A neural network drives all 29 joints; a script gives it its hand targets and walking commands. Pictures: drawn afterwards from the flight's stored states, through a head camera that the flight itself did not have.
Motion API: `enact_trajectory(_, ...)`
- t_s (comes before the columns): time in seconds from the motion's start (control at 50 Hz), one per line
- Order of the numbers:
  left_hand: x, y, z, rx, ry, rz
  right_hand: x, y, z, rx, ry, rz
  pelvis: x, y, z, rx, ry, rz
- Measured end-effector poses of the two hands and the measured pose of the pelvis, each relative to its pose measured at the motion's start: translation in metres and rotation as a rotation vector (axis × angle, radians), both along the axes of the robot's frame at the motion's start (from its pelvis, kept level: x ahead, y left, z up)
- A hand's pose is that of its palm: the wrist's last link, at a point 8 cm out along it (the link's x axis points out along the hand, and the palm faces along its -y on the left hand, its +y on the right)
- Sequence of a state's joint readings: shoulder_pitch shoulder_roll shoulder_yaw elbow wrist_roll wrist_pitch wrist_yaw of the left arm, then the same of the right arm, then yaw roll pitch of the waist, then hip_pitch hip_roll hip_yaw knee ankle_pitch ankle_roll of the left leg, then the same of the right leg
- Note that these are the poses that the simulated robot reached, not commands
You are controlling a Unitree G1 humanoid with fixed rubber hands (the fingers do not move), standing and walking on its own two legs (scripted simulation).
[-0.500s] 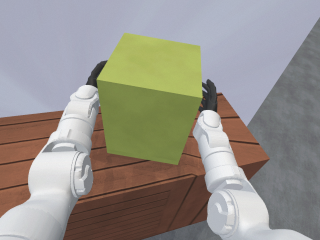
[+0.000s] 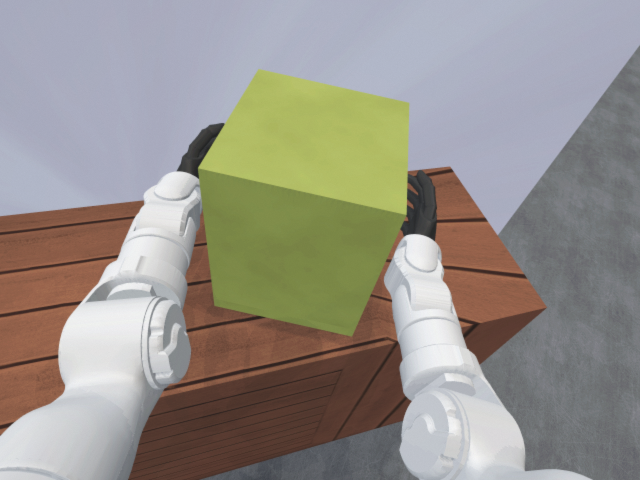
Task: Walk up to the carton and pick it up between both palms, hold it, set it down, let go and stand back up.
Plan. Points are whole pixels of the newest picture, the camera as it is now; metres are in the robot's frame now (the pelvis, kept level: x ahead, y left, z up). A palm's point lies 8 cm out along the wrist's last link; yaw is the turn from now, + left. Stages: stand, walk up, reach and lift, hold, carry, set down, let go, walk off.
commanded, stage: set down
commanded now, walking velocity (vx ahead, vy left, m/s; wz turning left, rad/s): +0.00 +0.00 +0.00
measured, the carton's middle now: (307, 208) +0.43 -0.02 +0.08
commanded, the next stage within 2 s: none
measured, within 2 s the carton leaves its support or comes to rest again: rests again in 0.62 s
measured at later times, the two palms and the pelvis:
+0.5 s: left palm (197, 189) +0.46 +0.12 +0.10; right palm (414, 244) +0.36 -0.16 +0.08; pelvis +0.00 +0.00 +0.00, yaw +0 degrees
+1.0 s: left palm (189, 192) +0.46 +0.13 +0.09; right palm (412, 243) +0.37 -0.16 +0.08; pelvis -0.01 +0.01 -0.01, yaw -1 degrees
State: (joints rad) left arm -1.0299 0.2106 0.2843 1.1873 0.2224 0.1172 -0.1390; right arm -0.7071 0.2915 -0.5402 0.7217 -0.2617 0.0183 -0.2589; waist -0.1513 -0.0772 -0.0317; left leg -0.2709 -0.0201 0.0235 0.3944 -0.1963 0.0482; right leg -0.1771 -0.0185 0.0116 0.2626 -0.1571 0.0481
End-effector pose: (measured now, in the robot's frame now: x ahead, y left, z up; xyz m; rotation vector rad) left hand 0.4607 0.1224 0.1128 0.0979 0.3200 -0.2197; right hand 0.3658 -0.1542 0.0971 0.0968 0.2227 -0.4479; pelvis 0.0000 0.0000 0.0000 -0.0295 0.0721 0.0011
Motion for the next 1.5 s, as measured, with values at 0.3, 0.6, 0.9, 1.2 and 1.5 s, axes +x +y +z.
enact_trajectory(0.3, 0.003, -0.003, -0.011, 0.001, -0.006, -0.009, 0.001, -0.002, -0.010, -0.026, -0.001, -0.003, 0.004, 0.000, -0.001, -0.004, 0.027, -0.007)
enact_trajectory(0.6, -0.003, 0.000, -0.022, -0.002, 0.007, 0.000, -0.004, 0.001, -0.021, -0.032, 0.009, 0.003, 0.001, 0.001, -0.001, -0.007, 0.031, -0.007)
enact_trajectory(0.9, -0.002, 0.003, -0.026, 0.004, 0.011, 0.008, 0.002, 0.002, -0.020, -0.043, 0.018, 0.019, -0.008, 0.005, -0.006, -0.014, 0.061, -0.011)
enact_trajectory(1.2, 0.015, 0.045, 0.000, -0.027, -0.023, 0.103, 0.006, -0.036, 0.008, -0.014, 0.069, -0.031, -0.020, 0.012, -0.014, -0.032, 0.137, -0.028)
enact_trajectory(1.5, 0.017, 0.050, 0.047, -0.029, -0.063, 0.094, 0.011, -0.034, 0.063, -0.008, 0.026, 0.021, -0.033, 0.007, -0.012, -0.026, 0.134, -0.022)
